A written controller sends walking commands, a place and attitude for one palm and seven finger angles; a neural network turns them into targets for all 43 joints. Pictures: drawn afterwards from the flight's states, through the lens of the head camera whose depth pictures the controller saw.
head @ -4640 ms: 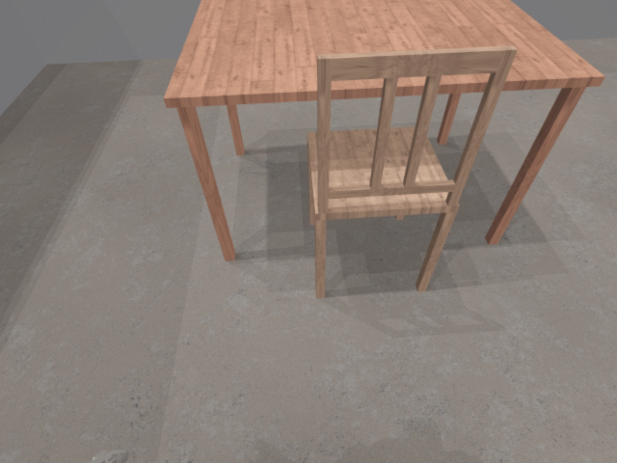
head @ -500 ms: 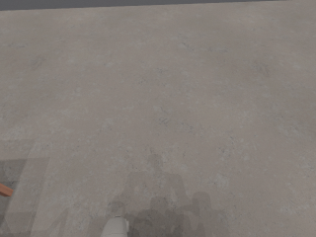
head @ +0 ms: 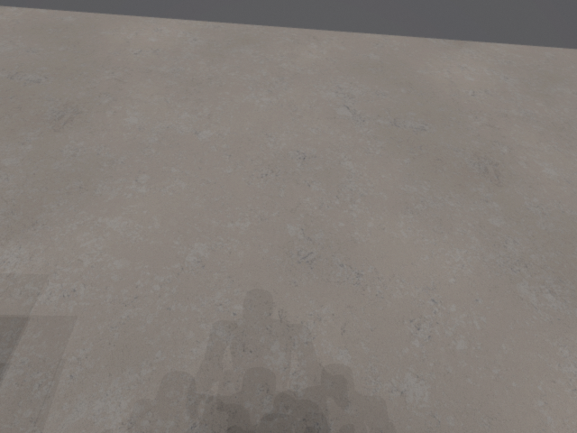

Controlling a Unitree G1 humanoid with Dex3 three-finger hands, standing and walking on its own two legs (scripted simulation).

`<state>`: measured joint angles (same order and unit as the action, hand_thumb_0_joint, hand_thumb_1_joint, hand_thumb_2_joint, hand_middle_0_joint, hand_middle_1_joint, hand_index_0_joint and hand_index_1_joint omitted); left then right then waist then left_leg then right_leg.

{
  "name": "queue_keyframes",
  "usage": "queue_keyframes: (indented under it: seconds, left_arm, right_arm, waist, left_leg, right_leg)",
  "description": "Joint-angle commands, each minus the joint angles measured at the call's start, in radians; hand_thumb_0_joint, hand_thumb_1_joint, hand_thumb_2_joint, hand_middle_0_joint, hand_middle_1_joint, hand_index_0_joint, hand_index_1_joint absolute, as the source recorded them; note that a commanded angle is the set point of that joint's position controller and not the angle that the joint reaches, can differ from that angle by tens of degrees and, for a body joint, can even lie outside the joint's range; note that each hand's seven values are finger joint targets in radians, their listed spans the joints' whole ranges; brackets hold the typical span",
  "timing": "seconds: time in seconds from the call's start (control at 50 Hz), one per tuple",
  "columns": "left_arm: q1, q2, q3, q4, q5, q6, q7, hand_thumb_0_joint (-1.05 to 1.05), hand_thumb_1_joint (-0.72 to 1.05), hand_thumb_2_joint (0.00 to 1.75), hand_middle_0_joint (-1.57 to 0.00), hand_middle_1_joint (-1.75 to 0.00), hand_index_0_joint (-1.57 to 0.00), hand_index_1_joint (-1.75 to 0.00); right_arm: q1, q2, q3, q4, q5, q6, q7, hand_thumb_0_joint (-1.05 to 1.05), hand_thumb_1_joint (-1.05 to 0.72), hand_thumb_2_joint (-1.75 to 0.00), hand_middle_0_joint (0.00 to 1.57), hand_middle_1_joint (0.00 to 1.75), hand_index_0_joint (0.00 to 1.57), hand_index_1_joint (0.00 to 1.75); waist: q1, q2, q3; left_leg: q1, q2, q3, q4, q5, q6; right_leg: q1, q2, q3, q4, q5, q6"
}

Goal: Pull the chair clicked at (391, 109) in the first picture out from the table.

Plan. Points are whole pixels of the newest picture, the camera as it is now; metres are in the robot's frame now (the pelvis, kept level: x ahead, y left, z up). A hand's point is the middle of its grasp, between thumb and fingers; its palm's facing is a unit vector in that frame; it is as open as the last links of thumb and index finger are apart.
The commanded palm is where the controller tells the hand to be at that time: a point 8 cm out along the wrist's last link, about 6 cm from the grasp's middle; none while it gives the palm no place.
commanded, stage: turn to face it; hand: left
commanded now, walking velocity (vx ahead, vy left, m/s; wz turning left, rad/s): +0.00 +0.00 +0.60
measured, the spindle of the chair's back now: out of the picture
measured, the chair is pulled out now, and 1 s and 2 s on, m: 0.00 0.00 0.00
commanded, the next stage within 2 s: none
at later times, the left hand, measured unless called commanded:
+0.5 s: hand out of the picture +0.08 +0.16 -0.13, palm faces +0.29 -0.91 -0.30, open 7.4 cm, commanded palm none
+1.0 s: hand out of the picture -0.15 +0.17 -0.19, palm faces +0.65 -0.71 -0.26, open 7.4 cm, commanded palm none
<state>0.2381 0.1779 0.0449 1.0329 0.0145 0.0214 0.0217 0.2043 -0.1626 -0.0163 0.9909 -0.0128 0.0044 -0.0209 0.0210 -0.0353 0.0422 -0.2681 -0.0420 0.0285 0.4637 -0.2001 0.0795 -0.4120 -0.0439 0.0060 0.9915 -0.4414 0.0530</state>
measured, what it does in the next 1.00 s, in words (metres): steps on the spot, turning left: right foot, then left foot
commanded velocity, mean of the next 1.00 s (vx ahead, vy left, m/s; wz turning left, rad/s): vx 0.00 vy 0.00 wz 0.60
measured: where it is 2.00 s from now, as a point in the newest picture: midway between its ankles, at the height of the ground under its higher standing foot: outside the picture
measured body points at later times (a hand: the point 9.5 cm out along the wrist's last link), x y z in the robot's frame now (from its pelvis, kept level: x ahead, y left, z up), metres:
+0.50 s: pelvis +0.01 -0.07 +0.00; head +0.05 -0.10 +0.45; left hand +0.07 +0.20 -0.11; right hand +0.11 -0.31 -0.16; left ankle -0.03 +0.07 -0.65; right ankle +0.01 -0.17 -0.74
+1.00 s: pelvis -0.01 -0.02 -0.01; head +0.00 +0.03 +0.44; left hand -0.18 +0.21 -0.17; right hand +0.27 -0.13 -0.11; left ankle -0.05 +0.05 -0.74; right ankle +0.06 -0.17 -0.66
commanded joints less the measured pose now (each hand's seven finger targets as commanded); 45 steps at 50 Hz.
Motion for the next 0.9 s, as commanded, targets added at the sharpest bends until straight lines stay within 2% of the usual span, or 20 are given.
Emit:
queue_keyframes:
  seconds: [0.0, 0.18, 0.24, 0.28, 0.3, 0.32, 0.34, 0.36, 0.4, 0.44, 0.52, 0.64, 0.74, 0.76, 0.78, 0.8, 0.82, 0.84, 0.86, 0.88]
  left_arm:
    - [0.003, 0.082, 0.04, -0.084, 0.007, -0.003, 0.005, 0.0, 0.9, 0.9, -0.2, -0.3, -0.2, -0.3]
    - [-0.142, 0.084, 0.045, -0.185, -0.007, 0.0, 0.007, 0.0, 0.9, 0.9, -0.2, -0.3, -0.2, -0.3]
    - [-0.103, 0.096, 0.044, -0.197, -0.013, -0.004, 0.01, 0.0, 0.9, 0.9, -0.2, -0.3, -0.2, -0.3]
    - [-0.041, 0.116, 0.051, -0.187, -0.017, -0.011, 0.016, 0.0, 0.9, 0.9, -0.2, -0.3, -0.2, -0.3]
    - [-0.007, 0.163, 0.059, -0.182, -0.012, -0.02, 0.021, 0.0, 0.9, 0.9, -0.2, -0.3, -0.2, -0.3]
    - [-0.015, 0.256, 0.074, -0.192, 0.003, -0.026, 0.028, 0.0, 0.9, 0.9, -0.2, -0.3, -0.2, -0.3]
    - [-0.042, 0.285, 0.065, -0.217, 0.003, -0.019, 0.024, 0.0, 0.9, 0.9, -0.2, -0.3, -0.2, -0.3]
    - [-0.077, 0.235, 0.065, -0.224, -0.003, -0.025, 0.026, 0.0, 0.9, 0.9, -0.2, -0.3, -0.2, -0.3]
    - [-0.141, 0.175, 0.041, -0.23, -0.003, -0.031, 0.017, 0.0, 0.9, 0.9, -0.2, -0.3, -0.2, -0.3]
    - [-0.099, 0.157, 0.035, -0.221, -0.002, -0.039, 0.015, 0.0, 0.9, 0.9, -0.2, -0.3, -0.2, -0.3]
    - [0.015, 0.188, 0.037, -0.2, 0.003, -0.04, 0.015, 0.0, 0.9, 0.9, -0.2, -0.3, -0.2, -0.3]
    - [0.101, 0.214, 0.039, -0.178, 0.015, -0.029, 0.015, 0.0, 0.9, 0.9, -0.2, -0.3, -0.2, -0.3]
    - [0.107, 0.257, 0.057, -0.165, 0.019, -0.018, 0.011, 0.0, 0.9, 0.9, -0.2, -0.3, -0.2, -0.3]
    - [0.097, 0.267, 0.061, -0.166, 0.016, -0.018, 0.009, 0.0, 0.9, 0.9, -0.2, -0.3, -0.2, -0.3]
    - [0.086, 0.274, 0.062, -0.164, 0.009, -0.018, 0.005, 0.0, 0.9, 0.9, -0.2, -0.3, -0.2, -0.3]
    - [0.084, 0.257, 0.06, -0.174, 0.0, -0.018, -0.001, 0.0, 0.9, 0.9, -0.2, -0.3, -0.2, -0.3]
    - [0.067, 0.188, 0.044, -0.222, -0.007, -0.018, -0.012, 0.0, 0.9, 0.9, -0.2, -0.3, -0.2, -0.3]
    - [0.002, 0.2, 0.035, -0.253, 0.004, -0.001, 0.0, 0.0, 0.9, 0.9, -0.2, -0.3, -0.2, -0.3]
    - [-0.018, 0.183, 0.039, -0.235, 0.001, 0.006, 0.009, 0.0, 0.9, 0.9, -0.2, -0.3, -0.2, -0.3]
    - [-0.045, 0.193, 0.043, -0.224, 0.001, 0.007, 0.007, 0.0, 0.9, 0.9, -0.2, -0.3, -0.2, -0.3]
  right_arm:
    - [0.066, -0.19, -0.062, -0.057, -0.006, -0.012, -0.006, 0.0, -0.9, -0.9, 0.2, 0.3, 0.2, 0.3]
    - [0.132, -0.229, -0.095, -0.062, -0.015, 0.007, -0.006, 0.0, -0.9, -0.9, 0.2, 0.3, 0.2, 0.3]
    - [0.106, -0.241, -0.105, -0.082, -0.014, 0.014, -0.002, 0.0, -0.9, -0.9, 0.2, 0.3, 0.2, 0.3]
    - [0.08, -0.23, -0.109, -0.1, -0.006, 0.019, 0.003, 0.0, -0.9, -0.9, 0.2, 0.3, 0.2, 0.3]
    - [0.083, -0.193, -0.106, -0.107, 0.004, 0.018, 0.01, 0.0, -0.9, -0.9, 0.2, 0.3, 0.2, 0.3]
    - [0.104, -0.123, -0.097, -0.13, 0.011, 0.018, 0.012, 0.0, -0.9, -0.9, 0.2, 0.3, 0.2, 0.3]
    - [0.107, -0.157, -0.106, -0.143, -0.008, 0.019, 0.009, 0.0, -0.9, -0.9, 0.2, 0.3, 0.2, 0.3]
    - [0.083, -0.164, -0.108, -0.123, -0.017, 0.035, 0.011, 0.0, -0.9, -0.9, 0.2, 0.3, 0.2, 0.3]
    - [0.089, -0.151, -0.105, -0.099, -0.012, 0.047, 0.028, 0.0, -0.9, -0.9, 0.2, 0.3, 0.2, 0.3]
    - [0.075, -0.148, -0.101, -0.102, -0.008, 0.048, 0.036, 0.0, -0.9, -0.9, 0.2, 0.3, 0.2, 0.3]
    - [-0.012, -0.16, -0.092, -0.127, -0.01, 0.058, 0.04, 0.0, -0.9, -0.9, 0.2, 0.3, 0.2, 0.3]
    - [-0.167, -0.158, -0.071, -0.17, -0.005, 0.056, 0.048, 0.0, -0.9, -0.9, 0.2, 0.3, 0.2, 0.3]
    - [-0.191, -0.155, -0.053, -0.197, 0.003, 0.038, 0.048, 0.0, -0.9, -0.9, 0.2, 0.3, 0.2, 0.3]
    - [-0.149, -0.168, -0.055, -0.193, 0.001, 0.032, 0.045, 0.0, -0.9, -0.9, 0.2, 0.3, 0.2, 0.3]
    - [-0.088, -0.194, -0.063, -0.181, -0.003, 0.026, 0.043, 0.0, -0.9, -0.9, 0.2, 0.3, 0.2, 0.3]
    - [0.004, -0.268, -0.082, -0.161, -0.01, 0.015, 0.04, 0.0, -0.9, -0.9, 0.2, 0.3, 0.2, 0.3]
    - [0.073, -0.397, -0.116, -0.154, -0.007, 0.009, 0.034, 0.0, -0.9, -0.9, 0.2, 0.3, 0.2, 0.3]
    - [0.123, -0.411, -0.112, -0.135, 0.013, 0.02, 0.031, 0.0, -0.9, -0.9, 0.2, 0.3, 0.2, 0.3]
    - [0.098, -0.38, -0.107, -0.135, 0.011, 0.014, 0.016, 0.0, -0.9, -0.9, 0.2, 0.3, 0.2, 0.3]
    - [0.037, -0.347, -0.099, -0.151, 0.003, 0.013, 0.008, 0.0, -0.9, -0.9, 0.2, 0.3, 0.2, 0.3]
  waist:
    - [-0.025, 0.144, -0.08]
    - [-0.06, 0.187, -0.109]
    - [-0.039, 0.213, -0.128]
    - [-0.007, 0.178, -0.15]
    - [0.006, 0.083, -0.166]
    - [0.003, -0.216, -0.142]
    - [-0.007, -0.186, -0.111]
    - [-0.023, -0.156, -0.076]
    - [-0.068, -0.101, 0.011]
    - [-0.058, -0.128, 0.01]
    - [-0.016, -0.17, -0.02]
    - [0.027, -0.183, -0.016]
    - [0.036, -0.201, -0.067]
    - [0.011, -0.188, -0.099]
    - [-0.025, -0.161, -0.128]
    - [-0.078, -0.027, -0.198]
    - [-0.114, 0.324, -0.238]
    - [-0.124, 0.222, -0.226]
    - [-0.115, 0.228, -0.214]
    - [-0.1, 0.226, -0.121]
  left_leg:
    - [0.086, 0.262, -0.317, -0.177, 0.299, 0.097]
    - [0.093, 0.24, -0.462, -0.117, 0.343, 0.112]
    - [0.064, 0.214, -0.488, -0.08, 0.375, 0.094]
    - [-0.037, 0.163, -0.465, -0.033, 0.269, 0.039]
    - [-0.168, 0.116, -0.403, 0.041, 0.096, -0.02]
    - [-0.386, -0.02, -0.18, 0.256, -0.263, -0.111]
    - [-0.369, -0.023, -0.108, 0.486, -0.396, -0.128]
    - [-0.341, 0.018, -0.126, 0.617, -0.357, -0.127]
    - [-0.348, 0.059, -0.083, 0.75, -0.223, -0.147]
    - [-0.349, 0.067, -0.048, 0.776, -0.168, -0.162]
    - [-0.359, 0.074, -0.019, 0.742, -0.17, -0.178]
    - [-0.307, 0.076, 0.026, 0.557, -0.22, -0.165]
    - [-0.127, 0.054, 0.097, 0.25, -0.225, -0.124]
    - [-0.058, 0.043, 0.113, 0.151, -0.173, -0.113]
    - [0.064, 0.035, 0.12, 0.025, -0.053, -0.1]
    - [0.309, 0.133, 0.016, -0.063, 0.183, -0.052]
    - [0.5, 0.452, -0.374, -0.041, 0.679, 0.109]
    - [0.445, 0.513, -0.344, -0.024, 0.809, 0.167]
    - [0.389, 0.46, -0.339, -0.021, 0.78, 0.164]
    - [0.268, 0.405, -0.3, -0.047, 0.676, 0.144]
  right_leg:
    - [-0.074, -0.009, 0.0, 0.028, 0.057, 0.017]
    - [-0.016, 0.042, 0.022, -0.163, -0.003, 0.012]
    - [0.088, 0.069, 0.02, -0.315, 0.03, 0.001]
    - [0.278, 0.059, 0.014, -0.555, 0.187, -0.006]
    - [0.444, -0.043, 0.092, -0.681, 0.24, -0.031]
    - [0.553, -0.34, 0.353, -0.751, 0.278, -0.122]
    - [0.375, -0.482, 0.379, -0.735, 0.383, -0.213]
    - [0.294, -0.408, 0.311, -0.723, 0.445, -0.208]
    - [0.234, -0.288, 0.105, -0.674, 0.559, -0.169]
    - [0.259, -0.254, 0.02, -0.639, 0.724, -0.145]
    - [0.364, -0.258, -0.025, -0.602, 0.832, -0.142]
    - [0.396, -0.289, -0.05, -0.589, 0.817, -0.162]
    - [0.397, -0.318, -0.109, -0.509, 0.858, -0.151]
    - [0.392, -0.317, -0.134, -0.451, 0.878, -0.134]
    - [0.346, -0.302, -0.183, -0.349, 0.844, -0.096]
    - [0.17, -0.271, -0.207, -0.13, 0.675, -0.041]
    - [-0.177, -0.11, -0.205, 0.123, -0.147, 0.043]
    - [-0.215, -0.113, -0.092, 0.215, -0.211, 0.039]
    - [-0.222, -0.11, -0.037, 0.243, -0.175, 0.044]
    - [-0.213, -0.112, -0.02, 0.247, -0.127, 0.048]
